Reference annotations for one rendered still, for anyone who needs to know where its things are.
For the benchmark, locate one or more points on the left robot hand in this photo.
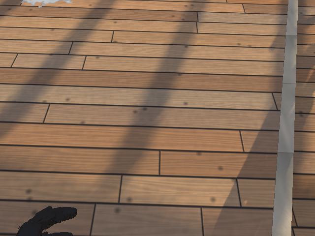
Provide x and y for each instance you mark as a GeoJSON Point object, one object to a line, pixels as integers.
{"type": "Point", "coordinates": [45, 219]}

